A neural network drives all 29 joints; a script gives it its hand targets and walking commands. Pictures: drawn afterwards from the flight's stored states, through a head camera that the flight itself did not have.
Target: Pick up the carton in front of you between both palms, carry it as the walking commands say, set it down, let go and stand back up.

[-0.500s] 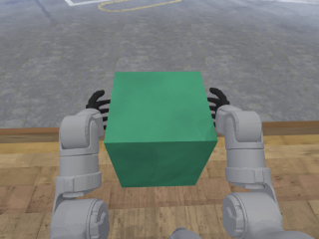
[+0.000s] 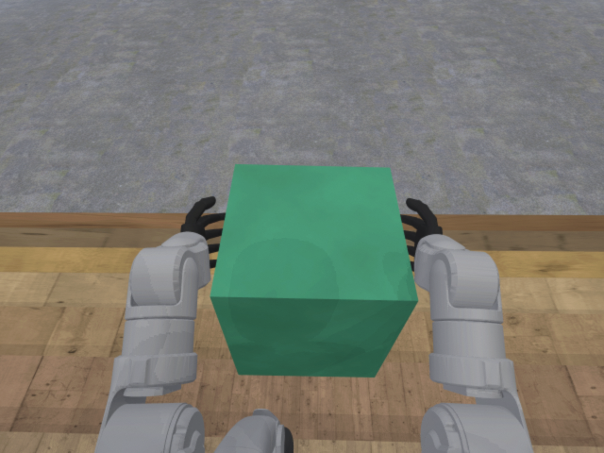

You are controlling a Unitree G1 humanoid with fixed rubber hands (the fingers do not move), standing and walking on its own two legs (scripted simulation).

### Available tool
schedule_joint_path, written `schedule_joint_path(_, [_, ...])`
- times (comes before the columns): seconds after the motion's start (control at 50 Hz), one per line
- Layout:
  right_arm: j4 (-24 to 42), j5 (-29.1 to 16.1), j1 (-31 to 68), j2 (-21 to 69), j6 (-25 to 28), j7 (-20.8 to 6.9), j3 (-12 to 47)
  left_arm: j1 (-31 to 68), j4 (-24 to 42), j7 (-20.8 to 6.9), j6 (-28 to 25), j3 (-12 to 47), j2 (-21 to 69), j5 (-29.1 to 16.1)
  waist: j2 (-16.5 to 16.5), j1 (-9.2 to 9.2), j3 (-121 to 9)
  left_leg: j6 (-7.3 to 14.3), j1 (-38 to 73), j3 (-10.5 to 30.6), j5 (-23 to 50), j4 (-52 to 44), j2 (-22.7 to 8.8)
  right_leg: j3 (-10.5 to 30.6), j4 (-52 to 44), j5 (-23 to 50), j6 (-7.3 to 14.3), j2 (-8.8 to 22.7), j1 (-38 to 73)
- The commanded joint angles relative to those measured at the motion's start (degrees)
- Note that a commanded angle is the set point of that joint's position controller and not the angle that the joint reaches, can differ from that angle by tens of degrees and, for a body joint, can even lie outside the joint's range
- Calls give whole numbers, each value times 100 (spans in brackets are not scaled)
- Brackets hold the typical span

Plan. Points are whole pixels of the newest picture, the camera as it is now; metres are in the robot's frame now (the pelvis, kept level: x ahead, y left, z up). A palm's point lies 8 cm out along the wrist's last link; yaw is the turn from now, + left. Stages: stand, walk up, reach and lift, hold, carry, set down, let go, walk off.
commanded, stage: carry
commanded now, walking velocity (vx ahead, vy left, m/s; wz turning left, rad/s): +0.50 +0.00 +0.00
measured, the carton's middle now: (309, 277) +0.35 +0.01 +0.01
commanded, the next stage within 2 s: none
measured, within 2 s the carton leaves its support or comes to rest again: neither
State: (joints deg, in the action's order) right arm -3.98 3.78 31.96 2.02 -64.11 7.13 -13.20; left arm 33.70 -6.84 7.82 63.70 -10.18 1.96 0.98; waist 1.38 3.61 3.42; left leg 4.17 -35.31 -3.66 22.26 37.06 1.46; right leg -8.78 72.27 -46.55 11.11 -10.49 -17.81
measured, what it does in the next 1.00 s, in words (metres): goes down: left foot 0.17 m lower, then right foot 0.17 m lower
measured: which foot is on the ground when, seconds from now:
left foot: up 0.00-0.02, down 0.04-0.42, up 0.44-0.84, down 0.86-1.00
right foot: down 0.00-0.04, up 0.06-0.38, down 0.40-0.86, up 0.88-1.00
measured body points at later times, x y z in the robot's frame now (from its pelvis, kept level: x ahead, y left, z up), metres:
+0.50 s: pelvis +0.37 -0.09 -0.26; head +0.36 -0.09 +0.19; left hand +0.71 +0.08 -0.17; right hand +0.74 -0.22 -0.17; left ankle +0.23 +0.05 -0.74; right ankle +0.43 -0.16 -0.97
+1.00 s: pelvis +0.72 -0.08 -0.45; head +0.71 -0.09 +0.00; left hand +1.08 +0.03 -0.35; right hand +1.06 -0.27 -0.36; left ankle +0.71 -0.04 -1.14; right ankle +0.74 -0.20 -1.05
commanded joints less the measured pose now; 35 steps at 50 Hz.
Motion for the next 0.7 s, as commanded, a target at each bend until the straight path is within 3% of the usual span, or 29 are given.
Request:
schedule_joint_path(0.0, [779,-2216,3845,5875,252,-1090,4218,3937,1007,-1490,-293,3948,6180,-2384,123,-1684,-3214,311,4279,-890,331,-146,464,298,2092,7832,-1088,1166,-926])
schedule_joint_path(0.02, [646,-2213,3660,5767,258,-1109,4216,4048,952,-1459,-260,3906,6100,-2316,1339,-2377,-2606,771,4975,-137,210,-1066,-120,118,4188,3668,-1229,481,-2189])
schedule_joint_path(0.04, [441,-2292,3379,5526,213,-1113,4159,3825,763,-1411,-180,3747,5765,-2157,1399,-1848,-1855,982,5328,1044,2112,-432,-623,94,4429,191,-1047,-32,-3753])
schedule_joint_path(0.06, [330,-2424,3553,5406,142,-1122,4257,3496,606,-1340,-98,3445,5361,-1892,963,-1193,-2554,1430,6398,2387,3447,432,-1490,1219,3959,174,-999,354,-4504])
schedule_joint_path(0.08, [157,-2706,3697,5616,83,-1163,4429,2951,328,-1253,-68,3031,4863,-1557,-86,-1093,-2803,1715,6173,2905,2348,637,-1879,1734,3081,650,-1020,772,-4648])
schedule_joint_path(0.1, [268,-2990,4045,5826,95,-1226,4507,2606,172,-1200,-77,2682,4639,-1246,-654,-927,-2851,1352,5781,2796,904,818,-1687,1751,2014,1319,-889,984,-4687])
schedule_joint_path(0.12, [298,-3229,4355,6033,124,-1274,4588,2527,-2,-1177,-105,2482,4525,-1072,-783,-799,-3233,1518,5255,3128,860,908,-1657,1634,1316,1712,-812,1129,-4186])
schedule_joint_path(0.16, [235,-3459,4960,6491,264,-1359,4675,3062,174,-1240,-201,2263,4600,-914,-162,-852,-2732,1762,3390,3555,895,405,-1806,1623,-701,2680,-983,1266,-3030])
schedule_joint_path(0.18, [167,-3484,5063,6594,321,-1382,4634,3283,227,-1278,-251,2372,4714,-964,-33,-853,-2670,1677,2726,3295,960,275,-1676,1201,-575,2657,-1018,1167,-2327])
schedule_joint_path(0.2, [75,-3478,5003,6696,368,-1395,4627,3479,350,-1309,-306,2523,4872,-1080,32,-710,-2947,1452,2382,3042,873,616,-1612,1012,151,3858,-838,1201,-1777])
schedule_joint_path(0.22, [94,-3527,5165,6831,410,-1388,4690,3636,388,-1337,-355,2649,5016,-1100,-518,-912,-2707,1076,2818,2664,-1477,1688,-913,1575,-1337,5672,-855,1335,-2695])
schedule_joint_path(0.26, [44,-3530,5054,6804,492,-1360,4566,3735,448,-1327,-411,2818,5181,-1286,-782,-1134,-2395,832,2125,1632,-2941,1968,-201,963,-3237,7358,-933,1061,-1747])
schedule_joint_path(0.3, [-103,-3312,4438,6709,529,-1296,4356,3742,629,-1282,-335,3037,5233,-1496,71,-1260,-2050,804,1517,1380,-2940,1882,-293,600,-4122,7198,-934,999,-501])
schedule_joint_path(0.34, [-441,-2983,3767,6515,520,-1247,4041,3738,636,-1257,-258,3237,5213,-1628,594,-1153,-1923,693,2054,1289,-2438,2571,-324,664,-4878,7011,-779,1266,-375])
schedule_joint_path(0.36, [-540,-2834,3608,6395,527,-1247,3979,3432,528,-1247,-219,3304,5233,-1568,1306,-90,-3143,424,1527,920,-1093,4049,-664,240,-3367,7554,-691,1069,1590])
schedule_joint_path(0.38, [-608,-2739,3438,6400,481,-1273,3958,3309,406,-1255,-229,3287,5137,-1569,95,693,-3255,50,1173,233,-910,5878,-320,-44,-4116,7237,-650,841,2362])
schedule_joint_path(0.4, [-691,-2551,3402,6521,454,-1293,3822,3300,224,-1305,-246,3228,5124,-1587,-1313,717,-2738,-248,-310,86,-6166,7833,505,720,-3698,8181,-342,1588,3101])
schedule_joint_path(0.42, [-824,-2303,3103,6191,383,-1265,3504,3127,-112,-1339,-270,3273,5213,-1773,-1788,133,-3171,-256,-2125,582,-6850,8410,663,2890,-3163,7833,323,2642,4192])
schedule_joint_path(0.44, [-983,-2046,3125,5889,354,-1228,3293,3294,-172,-1392,-322,3415,5589,-1998,-1101,271,-2970,-240,-2258,595,-6442,7449,334,3404,-3612,6388,381,2621,3613])
schedule_joint_path(0.46, [-1015,-1939,3205,5961,406,-1215,3231,3584,93,-1423,-390,3544,5740,-2141,-426,214,-2668,-235,-2307,718,-6183,6654,53,3471,-3495,5726,334,2539,3065])
schedule_joint_path(0.48, [-918,-1832,3070,6000,472,-1223,3159,4000,367,-1467,-481,3836,6028,-2392,-550,80,-3130,-216,-2222,1024,-5900,6332,-165,4427,-3435,4554,763,3034,2782])
schedule_joint_path(0.5, [-750,-1787,3298,5903,574,-1204,3209,4280,440,-1532,-554,4025,6423,-2664,99,72,-2978,-206,-2021,1208,-4927,5441,-347,4072,-3207,4709,555,2761,2145])
schedule_joint_path(0.52, [-490,-1788,3449,5977,645,-1216,3242,4559,680,-1562,-683,4170,6532,-2842,-497,86,-3007,-128,-1764,1216,-4954,5067,-326,4399,-3132,4980,569,2752,1802])
schedule_joint_path(0.54, [-338,-1848,3651,6027,707,-1200,3302,4776,762,-1584,-729,4135,6680,-2969,-147,-17,-2702,-231,-1379,1043,-4301,4130,-300,3938,-3288,5015,572,2734,1007])
schedule_joint_path(0.56, [-226,-1843,3673,6008,758,-1183,3335,4799,839,-1579,-776,4161,6698,-3018,-361,114,-2539,-274,-1070,912,-4224,3331,-260,3854,-3478,4629,651,2610,649])
schedule_joint_path(0.6, [9,-1904,3594,6031,840,-1126,3521,4411,724,-1554,-859,4169,6694,-2979,-1106,-2,-3052,-139,-892,540,-3304,4194,-235,3492,-3151,5742,495,2543,965])
schedule_joint_path(0.62, [51,-1891,3439,6009,869,-1104,3587,4164,634,-1549,-890,4194,6732,-2951,-1103,-12,-3128,-33,-1327,613,-3247,4127,-279,3354,-2945,5939,349,2428,1395])
schedule_joint_path(0.64, [94,-1887,3469,5960,911,-1107,3688,4022,581,-1556,-911,4200,6741,-2956,-260,289,-2965,-59,-1851,870,-1809,2481,-341,2734,-1848,4427,49,1770,1952])
schedule_joint_path(0.68, [174,-1956,3231,6000,941,-1118,3905,3584,511,-1557,-943,4177,6546,-2782,-471,472,-2796,-102,-1780,231,-1247,1930,20,2487,-1499,4956,-109,1421,2048])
